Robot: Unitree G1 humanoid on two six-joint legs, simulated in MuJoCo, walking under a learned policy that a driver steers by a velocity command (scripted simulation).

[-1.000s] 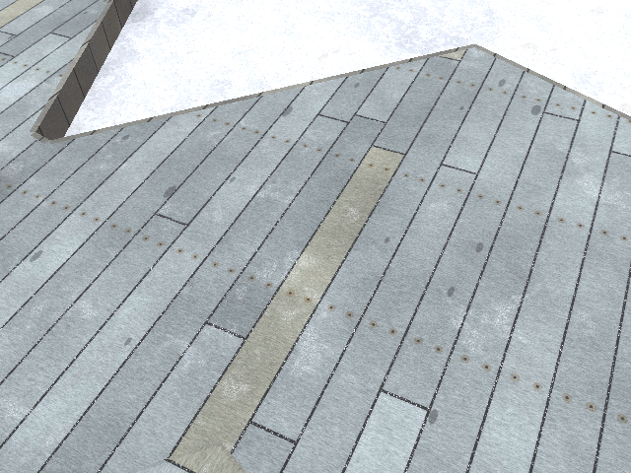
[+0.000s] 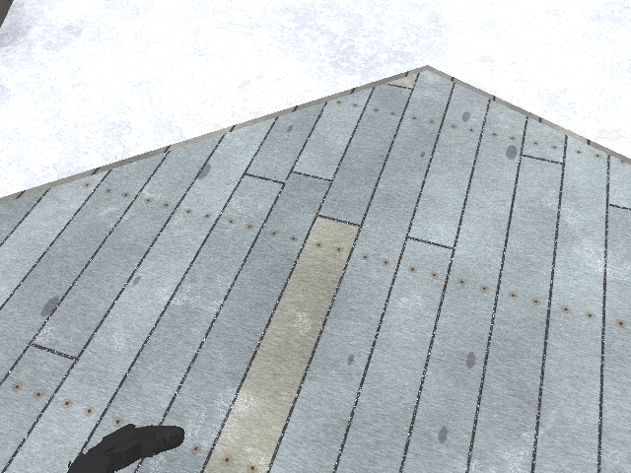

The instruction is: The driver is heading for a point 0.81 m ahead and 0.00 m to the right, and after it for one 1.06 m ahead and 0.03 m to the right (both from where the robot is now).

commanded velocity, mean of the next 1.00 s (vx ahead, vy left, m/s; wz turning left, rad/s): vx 0.50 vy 0.00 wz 0.00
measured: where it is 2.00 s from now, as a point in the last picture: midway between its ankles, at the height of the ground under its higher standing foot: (275, 268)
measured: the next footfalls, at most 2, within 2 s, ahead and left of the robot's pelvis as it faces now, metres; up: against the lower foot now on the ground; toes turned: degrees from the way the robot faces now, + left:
left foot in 0.42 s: +0.41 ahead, +0.13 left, +0.00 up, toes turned +1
right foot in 0.96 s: +0.69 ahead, -0.11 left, +0.00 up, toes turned -2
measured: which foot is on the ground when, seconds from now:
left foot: up 0.00-0.40, down 0.42-0.98, up 1.00-1.00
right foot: down 0.00-0.44, up 0.46-0.94, down 0.96-1.00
